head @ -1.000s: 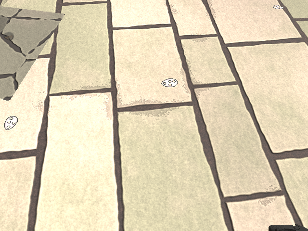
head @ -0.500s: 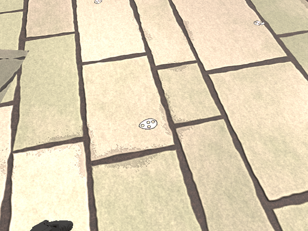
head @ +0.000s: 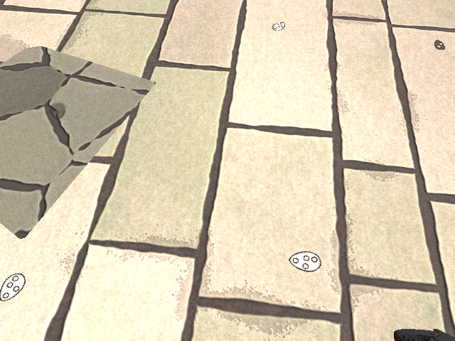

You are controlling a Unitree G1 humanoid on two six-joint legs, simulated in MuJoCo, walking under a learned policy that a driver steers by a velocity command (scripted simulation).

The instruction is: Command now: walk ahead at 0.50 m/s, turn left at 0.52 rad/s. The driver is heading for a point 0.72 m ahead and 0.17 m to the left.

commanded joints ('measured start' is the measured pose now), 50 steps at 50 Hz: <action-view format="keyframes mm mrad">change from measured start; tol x32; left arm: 1 29 71 1 -118 35 -19 5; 19 -393 82 -2 -261 8 -78 -40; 26 45 280 69 -170 38 -89 -33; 50 -112 126 0 -105 19 6 -32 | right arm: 1 367 -321 -119 19 5 6 -35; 50 186 -163 -51 -154 -46 40 -61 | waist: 1 -153 177 -283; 24 -7 102 -125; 26 -17 -348 -379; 33 -64 -160 -57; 50 -103 126 -385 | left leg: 1 804 191 -438 -48 -28 214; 2 960 337 -912 -233 -192 352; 9 338 143 -380 -353 206 193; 21 392 126 -456 -217 35 89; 28 -261 -23 -247 741 -395 -107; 45 93 14 -44 11 -60 -81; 50 616 381 -516 -140 704 279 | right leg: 1 -575 -52 46 786 348 -26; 2 -807 97 277 992 -144 -11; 21 -585 30 342 84 472 2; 24 -294 9 329 26 422 -71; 27 231 -399 1040 -81 50 -300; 32 -219 -230 434 -87 858 -220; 46 -165 -225 173 59 822 -170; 50 -602 -22 300 755 -235 26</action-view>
